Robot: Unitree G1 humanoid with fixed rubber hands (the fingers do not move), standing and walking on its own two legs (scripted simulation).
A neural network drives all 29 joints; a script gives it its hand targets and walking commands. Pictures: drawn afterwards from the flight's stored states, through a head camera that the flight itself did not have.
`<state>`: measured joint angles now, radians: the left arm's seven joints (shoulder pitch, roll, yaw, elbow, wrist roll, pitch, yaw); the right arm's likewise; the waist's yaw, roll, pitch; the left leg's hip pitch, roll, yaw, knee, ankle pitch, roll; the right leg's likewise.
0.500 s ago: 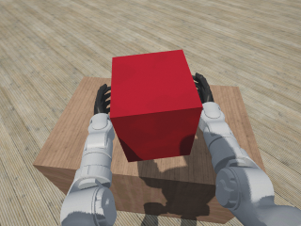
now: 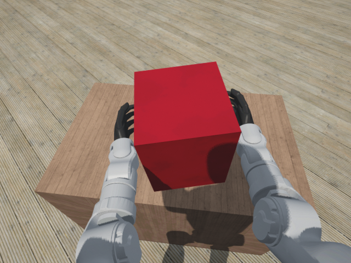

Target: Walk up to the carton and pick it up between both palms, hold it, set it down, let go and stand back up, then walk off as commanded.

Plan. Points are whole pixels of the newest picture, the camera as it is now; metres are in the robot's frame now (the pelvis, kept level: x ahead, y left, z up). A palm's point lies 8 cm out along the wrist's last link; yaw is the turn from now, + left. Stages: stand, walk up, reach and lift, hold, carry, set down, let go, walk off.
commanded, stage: set down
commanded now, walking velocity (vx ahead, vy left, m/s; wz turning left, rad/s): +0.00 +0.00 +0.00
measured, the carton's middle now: (182, 131) +0.41 -0.01 +0.04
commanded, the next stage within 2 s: none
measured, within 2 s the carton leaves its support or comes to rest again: neither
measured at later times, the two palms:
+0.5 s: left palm (128, 143) +0.39 +0.13 +0.03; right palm (239, 127) +0.41 -0.16 +0.05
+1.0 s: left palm (135, 148) +0.40 +0.12 -0.01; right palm (239, 132) +0.43 -0.17 +0.01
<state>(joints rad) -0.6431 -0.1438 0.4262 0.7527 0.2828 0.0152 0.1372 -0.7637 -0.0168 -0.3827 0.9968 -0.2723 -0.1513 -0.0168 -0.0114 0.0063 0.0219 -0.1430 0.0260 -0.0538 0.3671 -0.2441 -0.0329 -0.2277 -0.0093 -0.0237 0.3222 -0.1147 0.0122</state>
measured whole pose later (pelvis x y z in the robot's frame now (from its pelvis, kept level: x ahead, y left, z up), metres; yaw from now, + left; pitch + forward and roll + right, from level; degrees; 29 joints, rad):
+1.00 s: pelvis +0.03 -0.01 +0.00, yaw +0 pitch +14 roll -1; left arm -0.61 -0.16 0.45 0.90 0.31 -0.24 0.18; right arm -0.76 -0.03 -0.47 1.13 -0.36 -0.38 0.01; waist -0.01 0.01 -0.03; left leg -0.36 0.04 -0.05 0.37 -0.25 -0.04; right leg -0.44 0.00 -0.02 0.32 -0.12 0.00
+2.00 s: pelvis +0.03 -0.01 -0.01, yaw -1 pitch +19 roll -1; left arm -0.59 -0.16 0.47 0.98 0.31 -0.43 0.20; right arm -0.76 -0.04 -0.48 1.19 -0.40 -0.52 0.00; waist -0.01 0.01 -0.07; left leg -0.47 0.04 -0.04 0.37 -0.24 -0.04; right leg -0.55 0.00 -0.02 0.32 -0.11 0.00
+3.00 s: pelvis +0.03 -0.01 -0.01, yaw -1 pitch +20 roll -1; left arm -0.65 -0.15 0.50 1.04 0.33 -0.45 0.18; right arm -0.76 -0.05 -0.53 1.26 -0.35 -0.53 0.00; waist -0.01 0.01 -0.06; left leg -0.48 0.04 -0.04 0.37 -0.24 -0.04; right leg -0.57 0.00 -0.02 0.32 -0.10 0.00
